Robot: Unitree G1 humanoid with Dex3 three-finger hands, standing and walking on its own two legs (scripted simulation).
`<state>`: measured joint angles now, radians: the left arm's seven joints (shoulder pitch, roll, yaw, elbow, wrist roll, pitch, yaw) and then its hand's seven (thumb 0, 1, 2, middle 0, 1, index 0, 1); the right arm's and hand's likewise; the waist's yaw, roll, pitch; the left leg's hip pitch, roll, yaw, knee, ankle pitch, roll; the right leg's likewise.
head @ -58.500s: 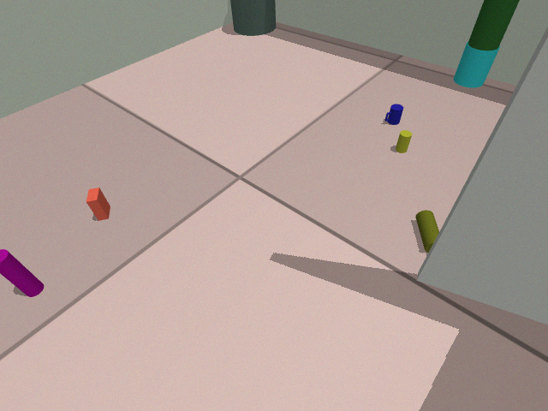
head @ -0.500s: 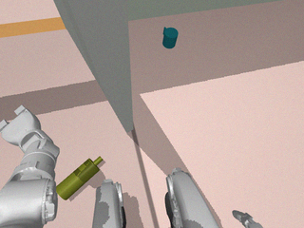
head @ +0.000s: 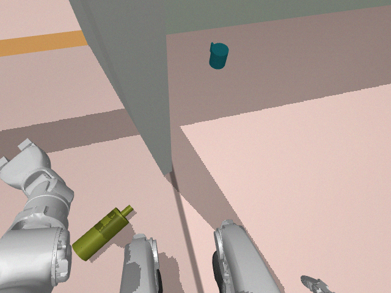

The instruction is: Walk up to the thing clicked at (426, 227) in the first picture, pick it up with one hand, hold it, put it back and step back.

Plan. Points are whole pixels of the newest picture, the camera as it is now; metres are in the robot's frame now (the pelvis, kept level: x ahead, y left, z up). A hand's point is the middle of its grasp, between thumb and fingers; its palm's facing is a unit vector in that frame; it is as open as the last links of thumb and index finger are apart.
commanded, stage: go down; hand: left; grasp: from above
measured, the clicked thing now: (106, 228) +0.33 +0.29 -0.54
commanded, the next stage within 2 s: none
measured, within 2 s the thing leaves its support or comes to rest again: neither
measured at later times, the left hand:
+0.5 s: hand (43, 178) +0.40 +0.31 -0.10, palm faces -0.28 -0.28 -0.92, open 13.7 cm
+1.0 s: hand (45, 178) +0.40 +0.30 -0.11, palm faces -0.25 -0.28 -0.93, open 13.7 cm
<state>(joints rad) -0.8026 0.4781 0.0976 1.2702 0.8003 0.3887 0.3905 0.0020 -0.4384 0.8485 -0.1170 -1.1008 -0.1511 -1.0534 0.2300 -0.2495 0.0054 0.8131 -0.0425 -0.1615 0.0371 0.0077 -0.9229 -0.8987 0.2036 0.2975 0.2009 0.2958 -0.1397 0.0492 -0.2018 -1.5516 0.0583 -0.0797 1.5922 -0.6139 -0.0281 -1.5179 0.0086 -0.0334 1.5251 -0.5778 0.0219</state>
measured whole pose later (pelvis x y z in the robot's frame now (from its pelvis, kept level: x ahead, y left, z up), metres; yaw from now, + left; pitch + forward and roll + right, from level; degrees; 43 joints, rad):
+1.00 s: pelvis +0.00 +0.00 +0.00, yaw +0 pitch +32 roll -4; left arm -0.79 0.47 0.11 1.22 0.78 0.42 0.40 0.00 -0.46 0.87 -0.11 -1.10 -0.14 -1.06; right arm 0.20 -0.24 0.00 0.82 -0.04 -0.15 0.03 0.01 -0.92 -0.90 0.20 0.30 0.20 0.30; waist -0.13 0.05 -0.18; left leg -1.54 0.06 -0.08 1.58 -0.61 -0.03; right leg -1.51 0.01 -0.03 1.51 -0.57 0.02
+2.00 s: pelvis +0.00 +0.00 +0.00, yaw +0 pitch +33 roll -4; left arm -0.82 0.46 0.11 1.27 0.79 0.40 0.43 0.00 -0.45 0.86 -0.11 -1.12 -0.14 -1.07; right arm 0.21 -0.25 0.00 0.82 -0.05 -0.16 0.05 0.01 -0.92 -0.90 0.20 0.30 0.20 0.30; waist -0.14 0.04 -0.19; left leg -1.57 0.06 -0.08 1.60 -0.62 -0.03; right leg -1.53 0.01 -0.03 1.54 -0.58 0.02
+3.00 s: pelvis -0.02 +0.00 -0.03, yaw -1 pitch +33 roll -4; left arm -0.85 0.46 0.15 1.06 0.71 0.55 0.43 0.00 -0.44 0.85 -0.11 -1.11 -0.15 -1.06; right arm 0.13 -0.24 0.00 0.84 -0.05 -0.14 0.07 0.01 -0.92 -0.90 0.20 0.30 0.20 0.30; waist -0.15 0.07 -0.15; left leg -1.66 0.06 -0.07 1.70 -0.62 -0.03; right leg -1.64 0.02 -0.01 1.64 -0.58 0.03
